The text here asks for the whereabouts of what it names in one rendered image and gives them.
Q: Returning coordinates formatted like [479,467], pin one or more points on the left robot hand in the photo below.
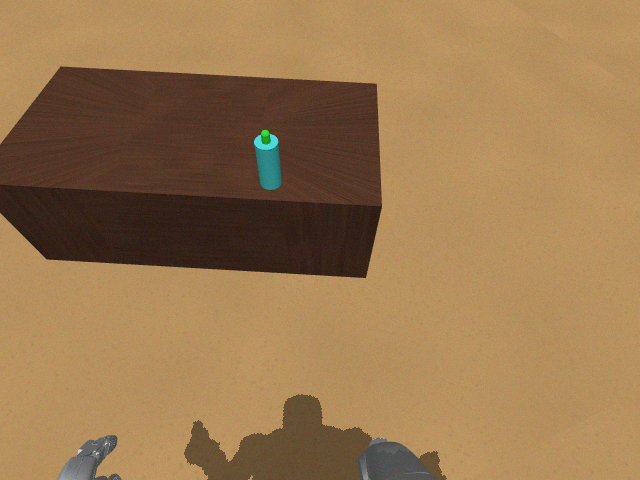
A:
[89,457]

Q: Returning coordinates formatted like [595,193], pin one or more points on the bottle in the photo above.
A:
[268,160]

